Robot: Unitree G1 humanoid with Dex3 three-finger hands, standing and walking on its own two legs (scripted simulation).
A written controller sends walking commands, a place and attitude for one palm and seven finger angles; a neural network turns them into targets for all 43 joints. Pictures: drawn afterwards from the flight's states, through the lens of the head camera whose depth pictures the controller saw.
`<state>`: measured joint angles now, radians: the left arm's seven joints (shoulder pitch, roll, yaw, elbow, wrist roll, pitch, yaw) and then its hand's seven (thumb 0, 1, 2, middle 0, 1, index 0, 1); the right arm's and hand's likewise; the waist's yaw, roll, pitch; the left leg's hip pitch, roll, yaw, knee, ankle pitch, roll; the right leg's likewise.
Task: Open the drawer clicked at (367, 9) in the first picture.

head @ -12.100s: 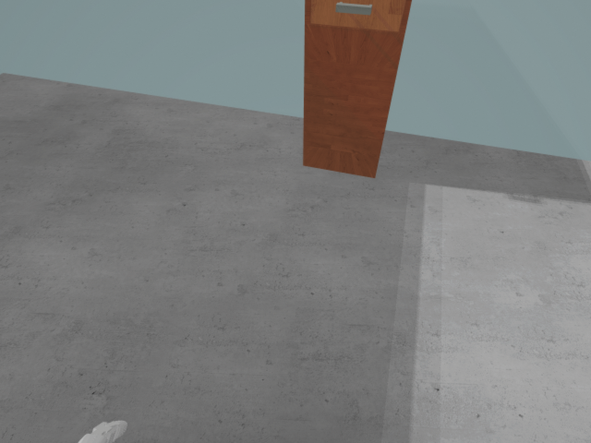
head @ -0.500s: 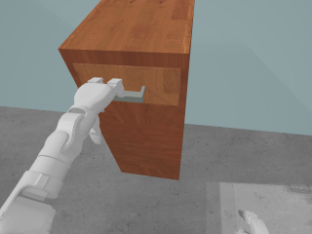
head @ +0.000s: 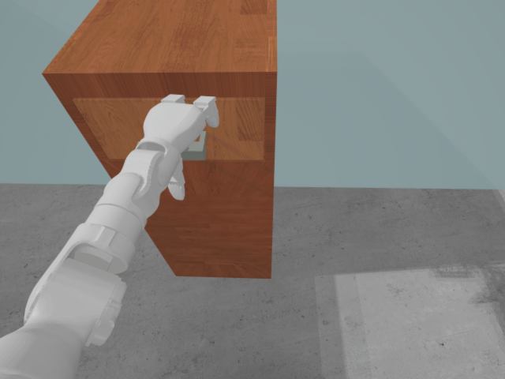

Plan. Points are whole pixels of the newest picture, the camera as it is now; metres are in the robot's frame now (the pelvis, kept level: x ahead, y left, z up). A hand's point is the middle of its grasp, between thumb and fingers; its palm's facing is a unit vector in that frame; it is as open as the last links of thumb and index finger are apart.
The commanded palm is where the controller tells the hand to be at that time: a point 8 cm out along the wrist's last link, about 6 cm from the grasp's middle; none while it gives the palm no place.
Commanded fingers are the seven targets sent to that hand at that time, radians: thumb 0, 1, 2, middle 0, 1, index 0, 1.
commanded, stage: move the hooked fingers above the handle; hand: left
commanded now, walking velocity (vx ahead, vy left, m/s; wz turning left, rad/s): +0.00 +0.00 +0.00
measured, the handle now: (173, 143) +0.53 +0.15 +0.05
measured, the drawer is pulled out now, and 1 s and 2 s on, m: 0.00 0.00 0.00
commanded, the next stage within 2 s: none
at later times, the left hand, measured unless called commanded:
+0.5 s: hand (173, 159) +0.44 +0.13 +0.10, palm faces -0.10 +0.01 -0.99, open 13.8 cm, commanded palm +0.45 +0.14 +0.17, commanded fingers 0.00 -0.50 0.30 -0.30 -1.20 -0.30 -1.20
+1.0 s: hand (158, 155) +0.46 +0.16 +0.10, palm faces -0.17 +0.01 -0.98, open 13.7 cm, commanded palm +0.45 +0.16 +0.16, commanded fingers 0.00 -0.50 0.30 -0.30 -1.20 -0.30 -1.20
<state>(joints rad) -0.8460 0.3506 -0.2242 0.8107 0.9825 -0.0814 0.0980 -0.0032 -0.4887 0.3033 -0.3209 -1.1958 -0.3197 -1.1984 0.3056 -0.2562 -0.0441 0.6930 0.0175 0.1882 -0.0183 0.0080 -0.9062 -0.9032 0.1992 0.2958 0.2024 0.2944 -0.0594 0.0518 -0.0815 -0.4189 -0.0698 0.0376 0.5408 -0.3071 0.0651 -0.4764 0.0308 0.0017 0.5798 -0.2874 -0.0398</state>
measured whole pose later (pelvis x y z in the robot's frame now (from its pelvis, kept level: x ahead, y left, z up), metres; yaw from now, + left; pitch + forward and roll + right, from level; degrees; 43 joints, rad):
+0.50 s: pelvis -0.01 -0.02 +0.00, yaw +2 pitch +8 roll +1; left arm -0.85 0.39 -0.28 0.84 0.97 -0.05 0.03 0.00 -0.49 0.30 -0.33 -1.20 -0.32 -1.20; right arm 0.28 -0.28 -0.04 0.66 0.03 0.15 -0.05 0.01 -0.91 -0.90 0.20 0.30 0.20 0.29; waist -0.04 0.04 -0.06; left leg -0.39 -0.06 0.00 0.52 -0.28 0.04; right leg -0.43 0.04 -0.03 0.55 -0.26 -0.07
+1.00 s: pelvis -0.01 -0.03 +0.00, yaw -1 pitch +10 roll +1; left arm -0.85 0.49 -0.13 0.94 0.99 0.00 -0.02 0.00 -0.49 0.30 -0.33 -1.21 -0.32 -1.23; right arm 0.28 -0.27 0.00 0.61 0.05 0.19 -0.09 0.01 -0.90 -0.90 0.20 0.30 0.20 0.29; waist -0.08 0.05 -0.07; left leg -0.41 -0.03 0.05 0.51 -0.28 0.03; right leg -0.47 0.07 0.01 0.55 -0.25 -0.08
